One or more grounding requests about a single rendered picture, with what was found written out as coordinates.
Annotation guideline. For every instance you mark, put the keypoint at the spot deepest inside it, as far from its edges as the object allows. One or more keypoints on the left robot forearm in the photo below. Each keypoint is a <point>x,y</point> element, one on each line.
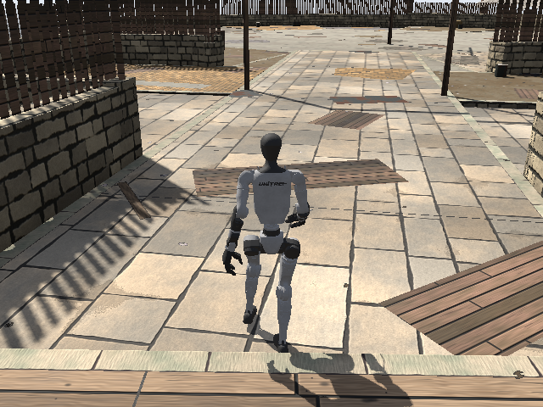
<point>234,232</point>

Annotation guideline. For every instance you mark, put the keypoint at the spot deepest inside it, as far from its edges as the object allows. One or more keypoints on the left robot upper arm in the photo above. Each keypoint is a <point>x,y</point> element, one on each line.
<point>245,178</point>

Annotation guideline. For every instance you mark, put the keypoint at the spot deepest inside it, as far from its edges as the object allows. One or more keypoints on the right robot forearm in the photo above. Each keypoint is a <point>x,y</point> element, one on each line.
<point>302,217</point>

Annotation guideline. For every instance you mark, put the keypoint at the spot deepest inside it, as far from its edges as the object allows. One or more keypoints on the humanoid robot torso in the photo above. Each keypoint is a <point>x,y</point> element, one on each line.
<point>271,203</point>

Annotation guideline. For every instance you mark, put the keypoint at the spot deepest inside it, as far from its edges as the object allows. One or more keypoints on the right robot upper arm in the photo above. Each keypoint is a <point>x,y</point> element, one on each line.
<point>298,179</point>

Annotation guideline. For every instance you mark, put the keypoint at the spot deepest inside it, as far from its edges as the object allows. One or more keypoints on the robot right thigh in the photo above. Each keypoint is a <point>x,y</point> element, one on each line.
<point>291,251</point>

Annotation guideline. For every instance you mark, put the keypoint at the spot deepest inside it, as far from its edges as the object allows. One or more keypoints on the right robot hand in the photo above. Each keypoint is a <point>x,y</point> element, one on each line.
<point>293,218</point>

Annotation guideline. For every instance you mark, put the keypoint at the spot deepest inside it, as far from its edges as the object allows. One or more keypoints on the left robot hand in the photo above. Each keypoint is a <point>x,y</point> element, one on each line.
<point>226,258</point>

